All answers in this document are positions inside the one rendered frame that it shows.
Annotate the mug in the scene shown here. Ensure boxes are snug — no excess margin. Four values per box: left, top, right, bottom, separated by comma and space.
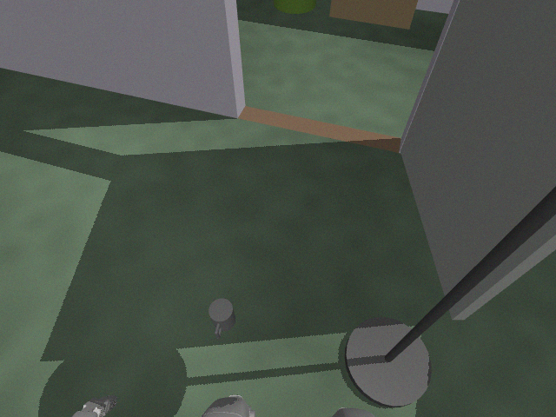
208, 298, 235, 339

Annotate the left robot hand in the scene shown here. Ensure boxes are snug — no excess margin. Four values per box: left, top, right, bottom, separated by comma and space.
72, 395, 117, 417

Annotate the floor lamp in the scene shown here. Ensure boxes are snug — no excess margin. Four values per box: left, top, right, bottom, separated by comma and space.
345, 186, 556, 407

